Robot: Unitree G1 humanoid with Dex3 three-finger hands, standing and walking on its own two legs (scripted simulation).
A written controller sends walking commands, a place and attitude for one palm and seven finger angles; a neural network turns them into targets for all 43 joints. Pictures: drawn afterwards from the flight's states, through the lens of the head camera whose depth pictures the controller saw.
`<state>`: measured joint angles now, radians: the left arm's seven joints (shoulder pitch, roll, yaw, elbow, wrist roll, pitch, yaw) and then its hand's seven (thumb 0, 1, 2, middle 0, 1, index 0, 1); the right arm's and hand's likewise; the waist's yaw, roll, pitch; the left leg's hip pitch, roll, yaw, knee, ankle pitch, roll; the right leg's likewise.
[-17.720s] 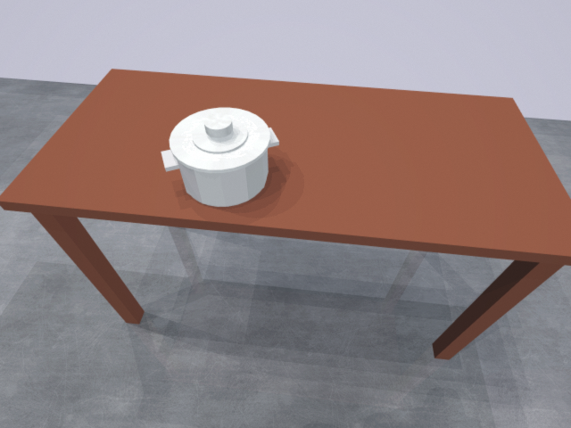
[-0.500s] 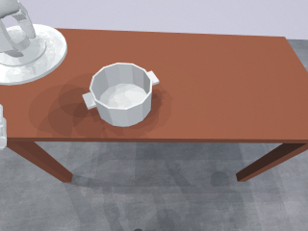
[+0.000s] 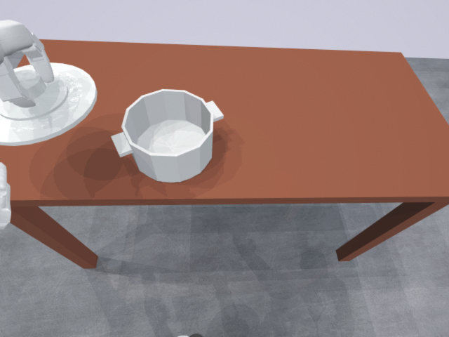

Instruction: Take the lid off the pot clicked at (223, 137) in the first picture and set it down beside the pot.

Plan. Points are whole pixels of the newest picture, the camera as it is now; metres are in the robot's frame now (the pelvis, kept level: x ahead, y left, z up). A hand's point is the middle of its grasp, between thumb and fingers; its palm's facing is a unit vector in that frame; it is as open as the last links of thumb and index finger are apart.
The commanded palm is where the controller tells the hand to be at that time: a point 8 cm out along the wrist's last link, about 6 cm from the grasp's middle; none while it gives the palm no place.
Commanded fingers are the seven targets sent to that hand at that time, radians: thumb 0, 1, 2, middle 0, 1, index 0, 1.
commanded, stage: lower the lid onto the table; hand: left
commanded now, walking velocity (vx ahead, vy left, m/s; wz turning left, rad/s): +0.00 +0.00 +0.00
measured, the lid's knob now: (25, 85) +0.51 +0.30 +0.14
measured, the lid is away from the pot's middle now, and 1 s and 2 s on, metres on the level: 0.22 0.23 0.23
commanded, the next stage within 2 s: none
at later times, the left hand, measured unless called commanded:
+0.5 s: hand (14, 95) +0.50 +0.32 +0.13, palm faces -0.45 -0.14 -0.88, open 8.1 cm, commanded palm +0.55 +0.32 +0.20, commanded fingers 0.00 0.60 0.92 -0.78 -1.08 -0.81 -1.09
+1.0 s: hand (33, 110) +0.49 +0.30 +0.10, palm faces -0.47 -0.12 -0.87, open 8.1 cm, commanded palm +0.56 +0.30 +0.17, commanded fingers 0.00 0.60 0.92 -0.78 -1.08 -0.81 -1.09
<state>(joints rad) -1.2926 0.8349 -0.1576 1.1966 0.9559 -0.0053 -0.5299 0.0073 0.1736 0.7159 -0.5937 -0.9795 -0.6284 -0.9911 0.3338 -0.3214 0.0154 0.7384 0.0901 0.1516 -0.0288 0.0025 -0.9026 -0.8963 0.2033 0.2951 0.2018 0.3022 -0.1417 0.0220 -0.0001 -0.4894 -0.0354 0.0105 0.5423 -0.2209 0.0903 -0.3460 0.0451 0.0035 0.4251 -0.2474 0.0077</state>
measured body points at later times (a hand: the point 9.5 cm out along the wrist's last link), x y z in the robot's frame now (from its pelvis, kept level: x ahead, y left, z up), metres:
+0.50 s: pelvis +0.01 +0.01 -0.01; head +0.11 +0.04 +0.43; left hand +0.52 +0.33 +0.18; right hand +0.00 -0.27 -0.12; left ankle +0.02 +0.06 -0.73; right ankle -0.03 -0.13 -0.73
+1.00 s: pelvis -0.01 +0.02 -0.01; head +0.09 +0.04 +0.42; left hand +0.51 +0.31 +0.15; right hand -0.04 -0.27 -0.12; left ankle +0.02 +0.06 -0.73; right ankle -0.03 -0.13 -0.73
